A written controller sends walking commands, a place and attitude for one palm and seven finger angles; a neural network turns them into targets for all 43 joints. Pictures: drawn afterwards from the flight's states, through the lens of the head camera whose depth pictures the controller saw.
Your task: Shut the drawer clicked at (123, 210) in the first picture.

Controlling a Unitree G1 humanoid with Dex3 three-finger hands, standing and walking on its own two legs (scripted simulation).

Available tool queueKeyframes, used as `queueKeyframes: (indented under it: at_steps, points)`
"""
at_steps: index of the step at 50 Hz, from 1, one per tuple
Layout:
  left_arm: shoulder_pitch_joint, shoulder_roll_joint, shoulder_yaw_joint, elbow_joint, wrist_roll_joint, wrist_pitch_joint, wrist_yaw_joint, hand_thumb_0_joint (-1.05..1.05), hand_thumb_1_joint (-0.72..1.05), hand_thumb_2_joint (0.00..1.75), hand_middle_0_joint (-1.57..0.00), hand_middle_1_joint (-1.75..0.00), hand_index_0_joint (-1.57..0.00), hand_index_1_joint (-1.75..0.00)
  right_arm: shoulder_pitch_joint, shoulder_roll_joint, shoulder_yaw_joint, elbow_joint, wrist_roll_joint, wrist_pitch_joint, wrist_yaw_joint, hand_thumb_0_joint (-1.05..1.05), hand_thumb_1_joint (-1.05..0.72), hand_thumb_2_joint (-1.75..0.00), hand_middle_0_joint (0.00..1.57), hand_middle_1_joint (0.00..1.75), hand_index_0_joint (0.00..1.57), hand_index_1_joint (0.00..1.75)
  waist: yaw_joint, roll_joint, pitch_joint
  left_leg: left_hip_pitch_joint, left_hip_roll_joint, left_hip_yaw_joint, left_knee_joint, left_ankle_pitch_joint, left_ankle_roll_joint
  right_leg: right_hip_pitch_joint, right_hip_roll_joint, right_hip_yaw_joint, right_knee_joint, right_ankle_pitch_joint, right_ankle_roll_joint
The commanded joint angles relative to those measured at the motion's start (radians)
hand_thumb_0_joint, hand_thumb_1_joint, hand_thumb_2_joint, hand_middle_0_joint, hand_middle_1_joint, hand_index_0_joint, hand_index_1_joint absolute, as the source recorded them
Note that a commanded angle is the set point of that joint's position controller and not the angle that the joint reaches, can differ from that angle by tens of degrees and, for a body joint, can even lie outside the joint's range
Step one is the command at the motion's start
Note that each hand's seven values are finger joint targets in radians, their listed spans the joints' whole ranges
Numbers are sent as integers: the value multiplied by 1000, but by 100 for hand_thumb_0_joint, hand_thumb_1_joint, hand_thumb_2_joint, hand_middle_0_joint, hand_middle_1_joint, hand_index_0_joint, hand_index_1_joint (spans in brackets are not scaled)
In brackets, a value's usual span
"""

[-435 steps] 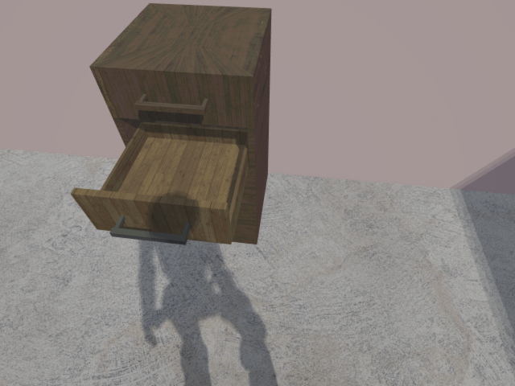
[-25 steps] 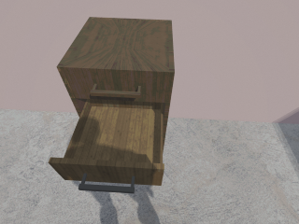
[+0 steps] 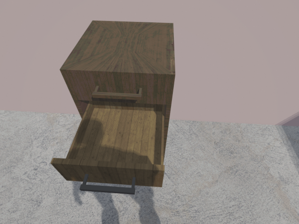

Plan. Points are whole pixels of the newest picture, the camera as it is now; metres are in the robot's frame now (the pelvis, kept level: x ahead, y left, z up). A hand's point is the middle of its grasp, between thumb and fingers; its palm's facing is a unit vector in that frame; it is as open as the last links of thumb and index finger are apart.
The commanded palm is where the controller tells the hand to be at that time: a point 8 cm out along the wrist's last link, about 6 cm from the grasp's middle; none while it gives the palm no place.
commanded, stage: look again from close up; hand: left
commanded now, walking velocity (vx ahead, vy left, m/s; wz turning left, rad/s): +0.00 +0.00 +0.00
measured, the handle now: (108, 184) +0.28 +0.17 -0.19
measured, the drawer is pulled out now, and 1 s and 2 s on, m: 0.30 0.30 0.30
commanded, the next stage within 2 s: raise the hand and make a fist in 0.34 s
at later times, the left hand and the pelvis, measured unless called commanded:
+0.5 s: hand out of the picture +0.00 +0.15 -0.15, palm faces +0.13 -0.97 -0.22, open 7.3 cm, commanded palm +0.07 +0.19 -0.07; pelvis -0.03 -0.03 +0.00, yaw -1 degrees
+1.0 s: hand out of the picture +0.08 +0.16 -0.08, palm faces +0.06 -1.00 -0.04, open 5.2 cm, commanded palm +0.08 +0.21 -0.08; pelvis -0.11 -0.03 -0.12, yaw +1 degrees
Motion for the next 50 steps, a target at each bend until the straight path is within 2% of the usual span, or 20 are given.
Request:
queueKeyframes:
  at_steps: [1, 21, 22, 23, 24, 25, 26, 27, 28, 29, 31, 33, 35, 36, 39, 41, 43, 45, 47, 50]
  points:
    - [58, 105, 13, -28, 5, -18, 11, 0, 90, 90, -20, -30, -20, -30, 60, -106, -15, -16, -2, -11, -3, 0, -90, -90, 20, 30, 20, 30, -2, -10, 26, -30, 114, -85, -55, 409, 33, -30, -55, 50, -54, 303, -52]
    - [71, 92, 8, -15, 7, -25, 8, 0, 90, 90, -20, -30, -20, -30, 91, -65, -6, 15, -1, -7, 0, 0, -90, -90, 20, 30, 20, 30, -1, -12, 55, -77, 111, -66, -63, 239, 21, -67, -50, 81, -94, 240, -66]
    - [146, 128, 18, 26, 18, -60, 39, 0, 90, 90, -20, -30, -20, -30, -34, -84, -18, -69, 1, -24, 6, 0, -90, -90, 20, 30, 20, 30, 46, -195, 84, -238, 111, -23, 199, 253, -29, -24, -118, 150, -84, 853, -22]
    - [-562, 290, 77, -1485, -203, -287, 12, 0, 90, 90, -22, -32, -22, -32, 8, -269, -42, -399, 48, -191, -44, 0, -90, -90, 20, 30, 20, 30, -85, 76, -428, 49, 19, -11, 26, 367, 19, 80, -42, 115, 14, 692, -53]
    - [-142, 251, 109, -1200, -105, -237, 66, 0, 90, 90, -24, -34, -24, -34, -72, -179, -34, -331, 22, -265, -72, 0, -90, -90, 20, 30, 20, 30, 3, 275, -439, 92, 43, -7, 7, 545, 19, 45, 28, 63, 60, 455, -72]
    - [98, 34, -7, -1055, -138, -99, 101, 0, 90, 90, -26, -37, -26, -37, -77, -147, -48, -341, 54, -298, -60, 0, -90, -90, 20, 30, 20, 30, -23, 231, -267, -2, 58, -37, 19, 581, -11, -84, 35, -4, 56, 283, -56]
    - [73, -49, -61, -1051, -163, -97, 71, 0, 90, 90, -28, -39, -28, -39, -47, -177, -49, -315, 53, -308, -56, 0, -90, -90, 20, 30, 20, 30, -41, 88, -143, -66, 53, -40, 61, 493, -7, -146, 40, -25, 40, 291, -44]
    - [1, 20, 0, -1074, -166, -143, 55, 0, 90, 90, -30, -41, -30, -41, -73, -197, -67, -364, 44, -325, -55, 0, -90, -90, 20, 30, 20, 30, -62, -1, -50, -163, 31, -55, 106, 364, 3, -222, 41, -29, 46, 280, -35]
    - [12, 62, 56, -1036, -160, -198, 27, 0, 90, 90, -32, -43, -32, -43, -57, -218, -82, -389, 24, -333, -53, 0, -90, -90, 20, 30, 20, 30, -76, -136, -74, -228, 19, -54, 152, 278, 10, -288, 46, -40, 70, 228, -26]
    - [65, 23, 57, -948, -159, -260, -11, 0, 90, 90, -34, -45, -34, -45, -66, -212, -90, -421, 10, -340, -48, 0, -90, -90, 20, 30, 20, 30, -72, -237, -47, -326, 12, -56, 205, 194, 9, -377, 49, -42, 107, 142, -20]
    - [262, -27, 80, -846, -181, -403, -111, 0, 90, 90, -38, -50, -38, -50, -103, -190, -101, -499, 5, -360, -21, 0, -90, -90, 20, 30, 20, 30, 11, -256, -112, -479, -5, -40, 294, 111, -12, -419, 47, -22, 215, 46, -33]
    - [344, -37, 95, -872, -221, -565, -231, 0, 90, 90, -42, -54, -42, -54, -136, -179, -113, -568, 9, -375, 8, 0, -90, -90, 20, 30, 20, 30, 55, -217, -191, -610, -13, -20, 392, 70, -24, -434, 43, 11, 324, 38, -43]
    - [338, 47, 175, -860, -231, -705, -343, 0, 90, 90, -46, -58, -46, -58, -155, -178, -125, -608, 19, -379, 38, 0, -90, -90, 20, 30, 20, 30, 63, -83, -237, -709, -21, -14, 499, 54, -34, -481, 28, 62, 417, 65, -61]
    - [300, 76, 197, -868, -243, -741, -378, 0, 90, 90, -48, -60, -48, -60, -167, -180, -127, -637, 22, -375, 44, 0, -90, -90, 20, 30, 20, 30, 57, -99, -271, -766, -26, -7, 544, 22, -29, -495, 19, 89, 439, 24, -58]
    - [182, 103, 196, -990, -275, -678, -395, 0, 90, 90, -54, -67, -54, -67, -220, -188, -119, -759, 44, -337, 29, 0, -90, -90, 20, 30, 20, 30, 53, -96, -258, -878, -40, 8, 594, -170, -8, -577, 10, 163, 400, -314, -49]
    - [37, 150, 197, -1158, -276, -643, -351, 0, 90, 90, -58, -71, -58, -71, -205, -195, -108, -804, 46, -324, 10, 0, -90, -90, 20, 30, 20, 30, 25, 2, -271, -887, -27, -6, 616, -248, 1, -658, 17, 176, 410, -457, -54]
    - [27, 161, 210, -1279, -265, -645, -297, 0, 90, 90, -62, -75, -62, -75, -155, -176, -99, -803, 44, -316, -9, 0, -90, -90, 20, 30, 20, 30, 12, 37, -334, -861, -9, -24, 642, -214, 7, -645, 30, 171, 440, -412, -60]
    - [-33, 160, 183, -1395, -249, -660, -270, 0, 90, 90, -66, -80, -66, -80, -118, -174, -88, -792, 38, -312, -21, 0, -90, -90, 20, 30, 20, 30, -26, 31, -377, -852, 7, -38, 669, -191, 12, -681, 45, 151, 470, -362, -57]
    - [-44, 136, 127, -1386, -235, -657, -285, 0, 90, 90, -70, -84, -70, -84, -112, -176, -74, -774, 32, -318, -30, 0, -90, -90, 20, 30, 20, 30, -46, 69, -358, -860, 14, -55, 687, -178, 12, -719, 51, 132, 491, -319, -60]
    - [-27, 118, 88, -1290, -231, -598, -331, 0, 90, 90, -76, -91, -76, -91, -113, -190, -59, -739, 32, -330, -35, 0, -90, -90, 20, 30, 20, 30, -70, 52, -332, -882, 16, -77, 702, -176, 14, -759, 59, 102, 510, -288, -58]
